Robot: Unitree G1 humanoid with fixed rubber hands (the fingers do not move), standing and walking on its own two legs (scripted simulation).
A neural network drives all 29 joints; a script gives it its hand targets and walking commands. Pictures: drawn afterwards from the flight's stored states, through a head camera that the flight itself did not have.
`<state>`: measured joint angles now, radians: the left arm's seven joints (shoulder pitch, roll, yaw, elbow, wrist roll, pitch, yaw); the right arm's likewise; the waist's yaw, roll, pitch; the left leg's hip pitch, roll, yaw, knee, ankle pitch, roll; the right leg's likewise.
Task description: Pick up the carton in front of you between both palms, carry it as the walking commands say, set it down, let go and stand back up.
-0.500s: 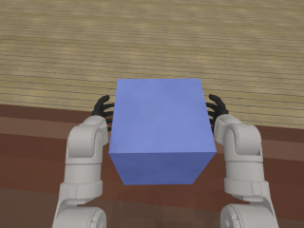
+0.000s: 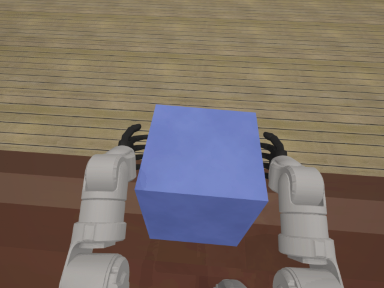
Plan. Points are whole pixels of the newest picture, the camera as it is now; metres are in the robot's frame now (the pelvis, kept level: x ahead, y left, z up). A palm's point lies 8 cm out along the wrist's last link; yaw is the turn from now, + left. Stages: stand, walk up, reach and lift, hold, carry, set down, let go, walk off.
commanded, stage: carry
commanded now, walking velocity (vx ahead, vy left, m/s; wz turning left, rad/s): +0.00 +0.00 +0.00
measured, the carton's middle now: (199, 180) +0.35 -0.01 +0.02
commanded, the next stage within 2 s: none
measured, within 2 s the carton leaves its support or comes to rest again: neither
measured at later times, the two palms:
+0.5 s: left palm (152, 110) +0.66 +0.13 -0.04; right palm (241, 106) +0.68 -0.17 -0.04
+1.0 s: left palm (172, 75) +1.03 +0.08 -0.15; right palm (237, 77) +1.00 -0.22 -0.14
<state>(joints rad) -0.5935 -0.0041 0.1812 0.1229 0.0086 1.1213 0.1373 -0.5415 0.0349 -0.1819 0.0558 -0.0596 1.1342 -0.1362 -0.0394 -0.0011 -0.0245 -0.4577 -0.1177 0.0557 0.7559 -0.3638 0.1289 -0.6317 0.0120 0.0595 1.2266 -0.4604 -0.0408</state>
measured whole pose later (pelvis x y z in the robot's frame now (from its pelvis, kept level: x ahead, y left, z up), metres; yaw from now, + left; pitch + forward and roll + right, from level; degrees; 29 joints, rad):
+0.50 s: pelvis +0.33 -0.05 -0.11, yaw -1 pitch +4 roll +1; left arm -0.53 -0.01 0.16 0.11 0.00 1.11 0.15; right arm -0.52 0.05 -0.20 0.07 -0.07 1.14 -0.13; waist 0.10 0.00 0.01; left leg -0.76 0.03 -0.04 1.08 -0.20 0.04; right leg -0.38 0.10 -0.07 0.81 -0.50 -0.15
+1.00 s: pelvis +0.67 -0.03 -0.23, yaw -1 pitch +4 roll +0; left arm -0.51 -0.04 0.22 0.04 0.08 1.15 0.13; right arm -0.57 0.00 -0.13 0.15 0.02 1.11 -0.16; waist -0.14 -0.02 -0.01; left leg -0.33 -0.14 0.02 0.85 -0.58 0.13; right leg -0.73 -0.02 0.04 0.77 0.09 -0.05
